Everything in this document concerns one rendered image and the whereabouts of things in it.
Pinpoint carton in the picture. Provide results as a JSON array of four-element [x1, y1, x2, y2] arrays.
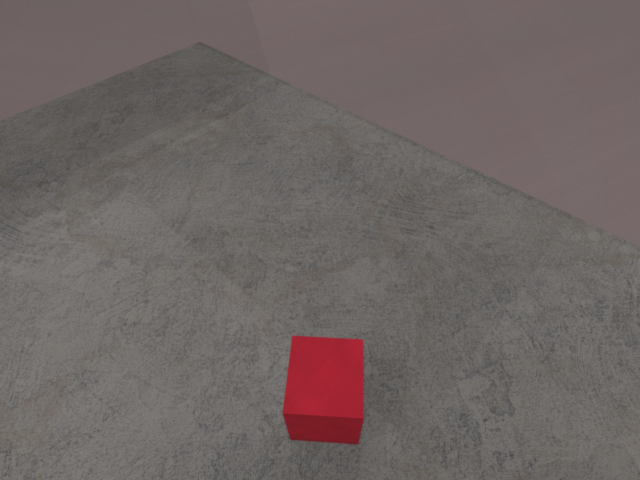
[[283, 336, 364, 444]]

